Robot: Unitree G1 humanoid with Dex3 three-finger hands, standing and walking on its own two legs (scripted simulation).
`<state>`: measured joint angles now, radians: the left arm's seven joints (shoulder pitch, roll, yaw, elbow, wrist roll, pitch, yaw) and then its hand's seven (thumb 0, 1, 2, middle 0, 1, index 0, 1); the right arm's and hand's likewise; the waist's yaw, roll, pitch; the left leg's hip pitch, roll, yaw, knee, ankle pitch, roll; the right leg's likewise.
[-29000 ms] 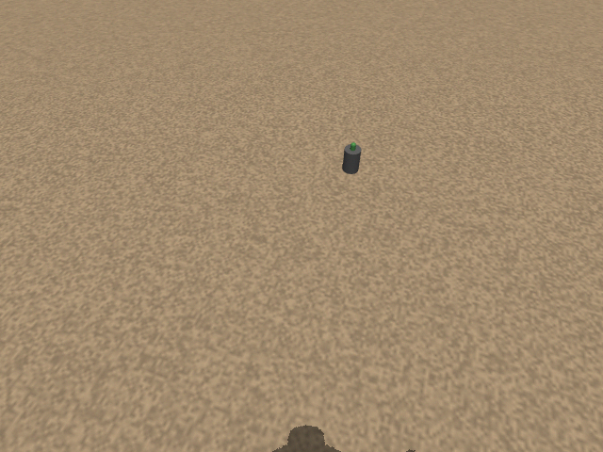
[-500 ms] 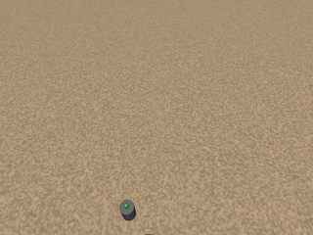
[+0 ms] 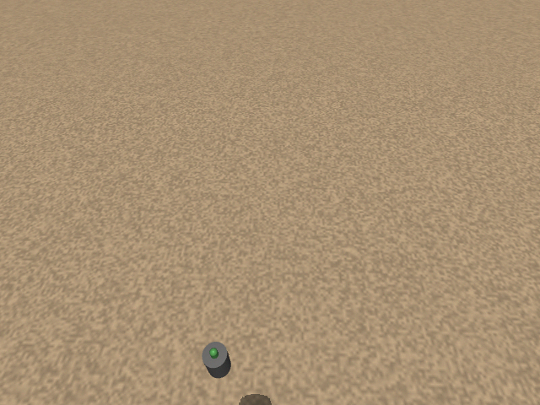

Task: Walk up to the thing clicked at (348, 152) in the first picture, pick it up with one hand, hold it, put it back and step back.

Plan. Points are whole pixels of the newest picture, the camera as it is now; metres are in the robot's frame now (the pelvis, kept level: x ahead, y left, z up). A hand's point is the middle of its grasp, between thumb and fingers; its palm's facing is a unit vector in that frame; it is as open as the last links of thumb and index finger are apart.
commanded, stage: stand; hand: left
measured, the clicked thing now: (216, 358) +0.39 +0.20 -0.70
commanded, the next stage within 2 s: step back in 1.00 s
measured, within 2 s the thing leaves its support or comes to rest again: neither
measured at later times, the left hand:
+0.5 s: hand out of the picture +0.09 +0.24 -0.16, palm faces -0.02 -0.94 -0.34, open 7.4 cm
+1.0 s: hand out of the picture +0.10 +0.25 -0.16, palm faces -0.02 -0.94 -0.34, open 7.4 cm
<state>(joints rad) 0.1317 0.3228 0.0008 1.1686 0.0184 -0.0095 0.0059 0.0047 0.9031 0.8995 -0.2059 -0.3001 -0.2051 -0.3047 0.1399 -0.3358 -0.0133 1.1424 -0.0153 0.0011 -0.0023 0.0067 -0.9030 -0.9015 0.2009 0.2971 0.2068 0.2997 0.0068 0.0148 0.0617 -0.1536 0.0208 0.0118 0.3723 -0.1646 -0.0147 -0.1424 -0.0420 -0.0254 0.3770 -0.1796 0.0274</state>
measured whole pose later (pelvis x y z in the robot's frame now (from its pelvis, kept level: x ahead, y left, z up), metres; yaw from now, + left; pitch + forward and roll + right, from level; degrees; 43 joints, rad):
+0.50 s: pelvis +0.02 +0.00 +0.00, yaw -1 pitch -3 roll +0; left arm 0.09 0.32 0.01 1.16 0.01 -0.01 0.00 0.00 0.90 0.90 -0.21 -0.30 -0.20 -0.30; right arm 0.11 -0.34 -0.01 1.14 -0.01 -0.01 0.00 0.01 -0.90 -0.90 0.20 0.30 0.21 0.30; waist 0.00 0.01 0.06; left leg -0.11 0.03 0.02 0.33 -0.17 -0.02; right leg -0.11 -0.04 -0.02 0.34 -0.18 0.03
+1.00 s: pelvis +0.03 +0.00 +0.00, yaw -1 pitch -2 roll +0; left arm 0.10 0.33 0.01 1.15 0.01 -0.01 0.00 0.01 0.90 0.90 -0.21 -0.30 -0.20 -0.30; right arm 0.10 -0.34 -0.01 1.14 -0.01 -0.01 0.00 0.01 -0.90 -0.90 0.20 0.30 0.21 0.30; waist 0.00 0.01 0.06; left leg -0.11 0.03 0.02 0.32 -0.18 -0.02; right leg -0.10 -0.04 -0.02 0.33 -0.19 0.03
